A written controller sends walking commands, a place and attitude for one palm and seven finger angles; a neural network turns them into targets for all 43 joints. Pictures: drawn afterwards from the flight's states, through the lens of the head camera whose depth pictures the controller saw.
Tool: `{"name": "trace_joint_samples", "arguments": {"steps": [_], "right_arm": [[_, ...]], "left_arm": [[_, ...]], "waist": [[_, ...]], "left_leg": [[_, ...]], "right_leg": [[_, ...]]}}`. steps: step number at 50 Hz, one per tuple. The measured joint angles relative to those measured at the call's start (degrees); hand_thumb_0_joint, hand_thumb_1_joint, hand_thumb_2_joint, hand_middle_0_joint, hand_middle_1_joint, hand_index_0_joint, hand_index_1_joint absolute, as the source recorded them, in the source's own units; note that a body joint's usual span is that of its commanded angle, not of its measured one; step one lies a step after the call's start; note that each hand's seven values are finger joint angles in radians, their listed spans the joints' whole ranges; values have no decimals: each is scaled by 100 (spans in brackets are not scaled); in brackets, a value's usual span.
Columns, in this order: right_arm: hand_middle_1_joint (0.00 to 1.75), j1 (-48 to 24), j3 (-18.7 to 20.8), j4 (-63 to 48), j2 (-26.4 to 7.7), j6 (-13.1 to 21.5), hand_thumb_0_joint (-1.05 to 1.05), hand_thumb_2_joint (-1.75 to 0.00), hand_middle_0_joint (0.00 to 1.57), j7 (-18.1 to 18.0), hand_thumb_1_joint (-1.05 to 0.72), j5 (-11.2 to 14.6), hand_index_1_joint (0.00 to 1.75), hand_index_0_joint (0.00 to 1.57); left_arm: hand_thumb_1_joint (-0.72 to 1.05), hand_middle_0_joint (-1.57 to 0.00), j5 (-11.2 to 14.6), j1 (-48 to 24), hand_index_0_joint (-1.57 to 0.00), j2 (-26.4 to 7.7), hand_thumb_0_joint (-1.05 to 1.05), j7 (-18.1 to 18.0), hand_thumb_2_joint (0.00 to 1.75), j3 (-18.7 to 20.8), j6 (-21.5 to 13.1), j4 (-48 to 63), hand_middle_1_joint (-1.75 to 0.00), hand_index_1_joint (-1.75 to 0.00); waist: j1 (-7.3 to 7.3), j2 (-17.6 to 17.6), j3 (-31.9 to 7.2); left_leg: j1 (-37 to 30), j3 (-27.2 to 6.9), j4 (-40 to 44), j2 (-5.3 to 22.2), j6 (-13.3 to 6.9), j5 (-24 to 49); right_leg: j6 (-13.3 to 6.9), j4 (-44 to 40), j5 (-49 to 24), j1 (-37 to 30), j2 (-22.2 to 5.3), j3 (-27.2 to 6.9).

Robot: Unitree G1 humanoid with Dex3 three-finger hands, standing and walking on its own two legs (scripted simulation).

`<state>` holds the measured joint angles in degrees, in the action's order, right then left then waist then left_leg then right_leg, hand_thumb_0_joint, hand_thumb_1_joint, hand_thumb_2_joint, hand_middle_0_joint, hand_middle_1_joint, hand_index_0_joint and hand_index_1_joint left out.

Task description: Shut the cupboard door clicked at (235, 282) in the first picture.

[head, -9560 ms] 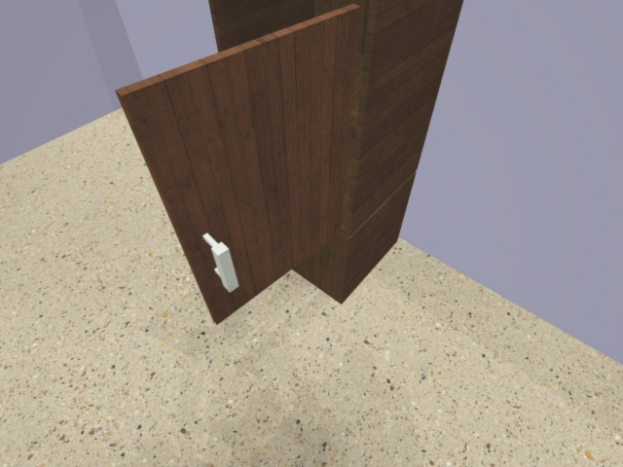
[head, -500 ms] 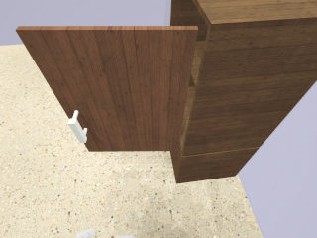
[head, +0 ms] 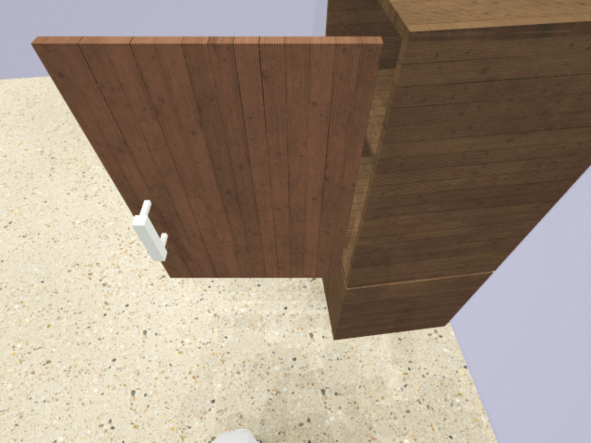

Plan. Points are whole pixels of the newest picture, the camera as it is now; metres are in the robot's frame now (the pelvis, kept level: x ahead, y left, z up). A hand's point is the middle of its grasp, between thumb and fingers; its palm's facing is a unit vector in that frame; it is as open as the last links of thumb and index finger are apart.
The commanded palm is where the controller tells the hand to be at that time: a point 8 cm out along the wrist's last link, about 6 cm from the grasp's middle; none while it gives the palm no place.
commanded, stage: come to a stop and stand still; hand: left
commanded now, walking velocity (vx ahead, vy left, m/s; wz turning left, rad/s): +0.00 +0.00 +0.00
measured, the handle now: (153, 231) +0.47 +0.32 -0.09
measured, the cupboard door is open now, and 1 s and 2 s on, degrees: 83 83 83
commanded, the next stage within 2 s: look again from close up in 0.34 s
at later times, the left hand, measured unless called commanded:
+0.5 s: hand out of the picture -0.02 +0.16 -0.16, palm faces +0.03 -0.98 -0.20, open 7.3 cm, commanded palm none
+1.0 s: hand out of the picture +0.01 +0.16 -0.17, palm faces +0.02 -0.99 -0.16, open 7.3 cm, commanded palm none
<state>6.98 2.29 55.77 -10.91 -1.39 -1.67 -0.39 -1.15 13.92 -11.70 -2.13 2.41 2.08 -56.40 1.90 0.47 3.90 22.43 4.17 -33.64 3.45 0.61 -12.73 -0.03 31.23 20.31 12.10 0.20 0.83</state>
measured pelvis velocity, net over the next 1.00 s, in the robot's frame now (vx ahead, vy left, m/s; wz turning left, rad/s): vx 0.02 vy -0.01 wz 0.01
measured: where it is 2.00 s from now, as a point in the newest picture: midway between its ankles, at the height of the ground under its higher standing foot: outside the picture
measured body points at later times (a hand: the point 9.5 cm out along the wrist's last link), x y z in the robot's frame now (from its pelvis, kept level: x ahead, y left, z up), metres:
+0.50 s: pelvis -0.02 -0.02 +0.01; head -0.01 +0.00 +0.46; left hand -0.02 +0.22 -0.15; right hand +0.00 -0.24 -0.14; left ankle +0.02 +0.07 -0.73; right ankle -0.04 -0.11 -0.73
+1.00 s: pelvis +0.02 -0.01 +0.01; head +0.03 +0.01 +0.46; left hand +0.01 +0.21 -0.15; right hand +0.04 -0.23 -0.14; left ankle +0.02 +0.07 -0.73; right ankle -0.04 -0.11 -0.73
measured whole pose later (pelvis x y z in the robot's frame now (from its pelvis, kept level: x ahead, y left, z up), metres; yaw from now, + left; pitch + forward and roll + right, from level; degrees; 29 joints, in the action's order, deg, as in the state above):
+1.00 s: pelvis +0.02 -0.01 +0.01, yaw +1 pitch +0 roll +0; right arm 14.5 -1.5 65.0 -8.7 1.7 -1.9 -0.1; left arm -0.8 17.4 -9.0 -2.4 -1.5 -0.7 -63.1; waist 0.5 -2.3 0.6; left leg 11.8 5.7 -25.2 -2.1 -3.7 -14.0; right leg -1.3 23.9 18.9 5.4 0.8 1.5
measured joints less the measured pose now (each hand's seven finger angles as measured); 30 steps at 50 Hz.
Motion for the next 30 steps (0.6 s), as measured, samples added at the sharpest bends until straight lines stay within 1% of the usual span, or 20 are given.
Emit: {"name": "trace_joint_samples", "arguments": {"steps": [1, 3, 4, 6, 7, 9, 10, 11, 13, 21, 26, 30], "right_arm": [[30, 12, 33, -69, -72, -20, 0, -89, 20, 41, -91, -9, 30, 20], [30, 121, 98, -199, -185, -29, 0, -89, 20, 99, -91, -29, 30, 20], [30, 195, 107, -230, -210, -36, 0, -89, 20, 114, -91, -30, 30, 20], [30, 339, 79, -249, -174, -64, 0, -89, 20, 121, -91, -12, 30, 20], [30, 413, 51, -251, -123, -74, 0, -89, 19, 119, -91, 2, 30, 20], [30, 572, -11, -245, -17, -46, 0, -89, 19, 124, -91, 8, 30, 20], [30, 632, -42, -211, 42, -15, 0, -89, 19, 125, -91, 1, 30, 20], [30, 674, -80, -160, 114, 4, 0, -89, 19, 124, -91, -15, 30, 20], [30, 766, -131, -87, 199, 21, 0, -89, 19, 96, -92, -42, 30, 20], [30, 959, -243, 148, 140, 60, 0, -89, 20, 100, -93, -53, 30, 20], [30, 1061, -300, 350, 170, 121, 0, -89, 20, 100, -92, -29, 30, 20], [30, 1100, -349, 540, 218, 173, 0, -89, 20, 91, -91, -3, 30, 20]], "left_arm": [[91, -19, -27, 54, -20, 70, 0, -32, 90, -39, -35, 26, -30, -30], [91, -19, -62, 174, -20, 200, 0, -39, 90, -142, -109, 80, -30, -30], [91, -20, -68, 242, -20, 249, 0, -48, 90, -165, -156, 115, -30, -30], [91, -20, -75, 358, -20, 286, 0, -84, 90, -186, -229, 186, -30, -30], [91, -20, -77, 398, -20, 278, 0, -96, 90, -193, -232, 217, -30, -30], [91, -20, -59, 435, -20, 252, 0, -100, 90, -215, -200, 260, -30, -30], [91, -20, -38, 414, -20, 230, 0, -93, 90, -229, -176, 255, -30, -30], [91, -20, -19, 362, -20, 208, 0, -87, 90, -232, -136, 231, -30, -30], [91, -20, -3, 314, -20, 214, 0, -82, 90, -235, -94, 213, -30, -30], [92, -20, 1, 431, -20, 132, 0, 3, 90, -291, -192, 52, -30, -30], [92, -20, 21, 607, -20, 99, 0, 18, 90, -326, -207, -215, -30, -30], [91, -20, 35, 665, -20, 105, 0, 19, 90, -358, -232, -406, -30, -30]], "waist": [[-27, 144, 7], [-144, 378, 4], [-183, 429, -26], [-214, 380, -106], [-221, 312, -156], [-252, 198, -261], [-275, 132, -297], [-267, 24, -305], [-215, -94, -351], [-184, -137, -400], [-207, -155, -400], [-196, -186, -380]], "left_leg": [[140, -116, -345, 49, -15, -310], [291, -263, -966, 4, -39, -715], [311, -252, -1208, -46, -59, -819], [226, -165, -1428, -164, -103, -950], [111, -116, -1321, -213, -115, -940], [-257, -44, -698, -265, -125, -581], [-371, -49, -487, -292, -262, -551], [-397, -35, -458, -334, -359, -536], [-437, 12, -353, -348, -421, -463], [-535, 43, 445, -398, -379, 59], [-628, 61, 660, -408, -367, 134], [-724, 78, 748, -422, -366, 117]], "right_leg": [[-57, 82, 52, 44, 111, 27], [-158, 144, 75, 2, 240, 131], [-186, 141, 70, -39, 265, 169], [-219, 167, 77, -106, 269, 197], [-231, 193, 95, -129, 265, 208], [-243, 297, 165, -142, 281, 265], [-240, 390, 220, -119, 275, 298], [-234, 449, 255, -113, 234, 295], [-209, 337, 146, -143, 215, 252], [-240, -340, -291, -173, 197, 213], [-240, -554, -371, -257, 197, 187], [-232, -657, -371, -355, 190, 162]]}}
